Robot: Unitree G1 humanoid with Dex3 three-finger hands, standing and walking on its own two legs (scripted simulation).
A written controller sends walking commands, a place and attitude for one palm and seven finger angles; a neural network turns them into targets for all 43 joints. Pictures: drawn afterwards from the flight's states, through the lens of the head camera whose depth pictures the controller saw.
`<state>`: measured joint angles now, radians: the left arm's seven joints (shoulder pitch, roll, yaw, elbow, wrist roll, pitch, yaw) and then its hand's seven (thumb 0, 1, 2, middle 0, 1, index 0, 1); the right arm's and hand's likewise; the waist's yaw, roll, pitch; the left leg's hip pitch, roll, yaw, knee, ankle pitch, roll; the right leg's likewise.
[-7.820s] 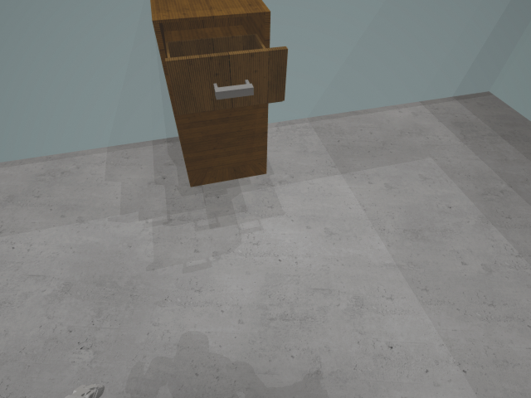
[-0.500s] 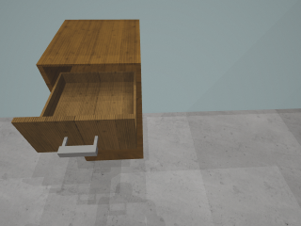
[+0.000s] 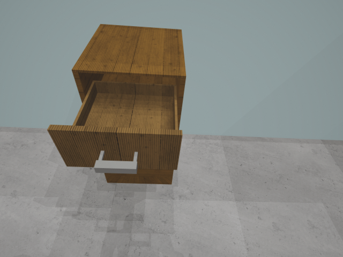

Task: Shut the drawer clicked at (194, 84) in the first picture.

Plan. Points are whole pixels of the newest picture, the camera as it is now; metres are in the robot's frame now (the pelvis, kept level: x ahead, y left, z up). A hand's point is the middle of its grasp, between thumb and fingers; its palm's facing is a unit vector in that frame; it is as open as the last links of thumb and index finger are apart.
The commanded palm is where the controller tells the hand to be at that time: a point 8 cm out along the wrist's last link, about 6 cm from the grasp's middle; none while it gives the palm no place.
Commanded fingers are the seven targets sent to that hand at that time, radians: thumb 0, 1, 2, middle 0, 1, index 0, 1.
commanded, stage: shuffle to correct the standing spot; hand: left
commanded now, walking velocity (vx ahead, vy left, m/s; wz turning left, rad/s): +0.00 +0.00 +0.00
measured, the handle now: (117, 160) +0.39 +0.19 -0.05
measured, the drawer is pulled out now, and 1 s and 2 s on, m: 0.29 0.29 0.29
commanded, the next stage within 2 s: come to a stop and stand still in 0.62 s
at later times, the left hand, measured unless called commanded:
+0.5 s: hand out of the picture +0.00 +0.14 -0.18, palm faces +0.05 -0.99 -0.12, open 7.4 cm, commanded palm none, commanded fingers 0.00 0.90 0.90 -0.20 -0.30 -0.20 -0.30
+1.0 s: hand out of the picture +0.12 +0.15 -0.18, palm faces +0.05 -0.99 -0.16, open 7.4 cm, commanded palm none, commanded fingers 0.00 0.90 0.90 -0.20 -0.30 -0.20 -0.30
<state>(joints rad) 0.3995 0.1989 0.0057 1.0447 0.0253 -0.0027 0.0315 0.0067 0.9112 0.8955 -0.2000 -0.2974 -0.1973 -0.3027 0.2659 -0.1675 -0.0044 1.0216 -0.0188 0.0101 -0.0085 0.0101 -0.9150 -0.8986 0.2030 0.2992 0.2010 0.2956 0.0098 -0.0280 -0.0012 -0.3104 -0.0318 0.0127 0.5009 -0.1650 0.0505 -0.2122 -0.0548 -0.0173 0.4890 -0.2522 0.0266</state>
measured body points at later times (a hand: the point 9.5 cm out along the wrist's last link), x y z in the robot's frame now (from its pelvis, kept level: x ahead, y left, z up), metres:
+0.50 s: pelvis +0.04 -0.02 +0.00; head +0.04 +0.00 +0.45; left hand -0.01 +0.19 -0.17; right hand +0.03 -0.23 -0.15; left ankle +0.07 +0.08 -0.74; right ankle +0.03 -0.13 -0.73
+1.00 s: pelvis +0.12 -0.01 -0.01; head +0.14 +0.00 +0.44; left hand +0.12 +0.21 -0.17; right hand +0.16 -0.24 -0.16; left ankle +0.16 +0.09 -0.74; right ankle +0.13 -0.13 -0.73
